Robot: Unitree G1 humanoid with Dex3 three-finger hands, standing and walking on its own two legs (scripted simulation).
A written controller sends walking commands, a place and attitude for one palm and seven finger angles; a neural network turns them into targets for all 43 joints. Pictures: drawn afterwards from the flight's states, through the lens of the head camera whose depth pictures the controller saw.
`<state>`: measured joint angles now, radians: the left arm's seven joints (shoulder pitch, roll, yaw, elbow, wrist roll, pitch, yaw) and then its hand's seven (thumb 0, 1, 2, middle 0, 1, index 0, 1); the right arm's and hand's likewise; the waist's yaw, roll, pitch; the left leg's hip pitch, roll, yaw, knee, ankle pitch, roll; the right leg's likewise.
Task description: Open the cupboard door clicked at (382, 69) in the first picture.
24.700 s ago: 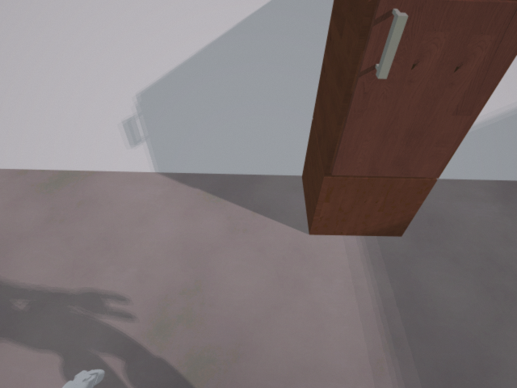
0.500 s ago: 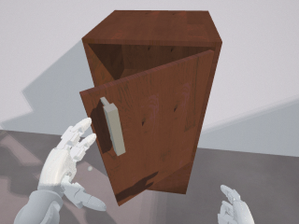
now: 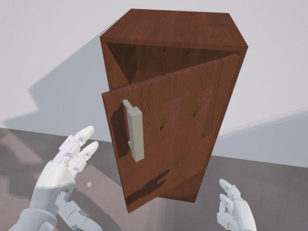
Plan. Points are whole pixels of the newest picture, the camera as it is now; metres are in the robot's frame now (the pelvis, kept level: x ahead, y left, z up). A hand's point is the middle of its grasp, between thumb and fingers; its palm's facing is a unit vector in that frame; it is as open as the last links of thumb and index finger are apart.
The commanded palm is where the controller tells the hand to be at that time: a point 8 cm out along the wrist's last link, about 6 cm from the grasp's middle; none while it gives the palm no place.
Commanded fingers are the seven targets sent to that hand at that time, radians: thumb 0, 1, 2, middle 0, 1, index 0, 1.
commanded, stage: draw the hand back to the body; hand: left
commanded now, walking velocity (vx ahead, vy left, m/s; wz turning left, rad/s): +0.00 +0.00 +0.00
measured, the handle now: (132, 131) +0.30 +0.10 +0.16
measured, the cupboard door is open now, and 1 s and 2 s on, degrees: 40 40 40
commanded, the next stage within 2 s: step back with the hand held close in 1.48 s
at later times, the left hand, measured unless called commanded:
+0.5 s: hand (68, 175) +0.17 +0.20 +0.16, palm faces +0.18 -0.94 -0.27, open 15.8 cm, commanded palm +0.12 +0.24 +0.17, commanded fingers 0.00 -0.12 0.47 -0.16 -0.30 -0.16 -0.30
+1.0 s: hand (62, 157) +0.20 +0.22 +0.16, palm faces +0.39 -0.82 -0.41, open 10.3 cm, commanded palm +0.15 +0.27 +0.18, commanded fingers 0.00 0.76 0.84 -0.19 -0.30 -0.19 -0.30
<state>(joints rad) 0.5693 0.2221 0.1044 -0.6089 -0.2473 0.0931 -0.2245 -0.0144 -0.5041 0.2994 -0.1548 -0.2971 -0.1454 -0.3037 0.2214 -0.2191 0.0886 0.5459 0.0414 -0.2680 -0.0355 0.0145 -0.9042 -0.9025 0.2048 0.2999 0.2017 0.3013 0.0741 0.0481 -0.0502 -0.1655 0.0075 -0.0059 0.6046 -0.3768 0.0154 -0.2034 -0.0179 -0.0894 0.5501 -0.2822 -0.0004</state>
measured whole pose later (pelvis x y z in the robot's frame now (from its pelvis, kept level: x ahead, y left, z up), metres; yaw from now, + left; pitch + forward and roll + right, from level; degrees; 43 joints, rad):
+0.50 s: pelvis -0.01 -0.01 +0.00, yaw +0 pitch -4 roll -1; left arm 0.51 0.31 0.21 -0.55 -0.14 0.06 -0.06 -0.01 -0.40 0.35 -0.16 -0.30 -0.15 -0.30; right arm 0.22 -0.22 0.08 0.57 0.02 -0.23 -0.07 0.01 -0.90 -0.90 0.21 0.30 0.20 0.30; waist 0.06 0.05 -0.02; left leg -0.15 0.02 0.00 0.57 -0.34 0.01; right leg -0.19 -0.01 -0.08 0.51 -0.25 -0.01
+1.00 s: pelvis +0.01 -0.02 +0.01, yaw -2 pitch -5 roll -1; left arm 0.49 0.32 0.28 -0.41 -0.03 -0.12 0.12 0.00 0.42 0.70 -0.20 -0.30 -0.19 -0.31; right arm 0.19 -0.22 0.02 0.65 0.00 -0.14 -0.08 0.01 -0.91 -0.90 0.20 0.30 0.20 0.30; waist 0.07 0.07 0.03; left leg -0.04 0.03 0.02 0.44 -0.31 -0.01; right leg -0.11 0.01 -0.07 0.42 -0.23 -0.02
